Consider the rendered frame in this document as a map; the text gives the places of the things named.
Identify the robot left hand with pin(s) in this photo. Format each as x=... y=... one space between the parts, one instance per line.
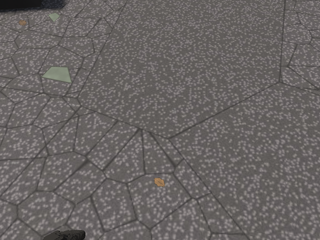
x=66 y=235

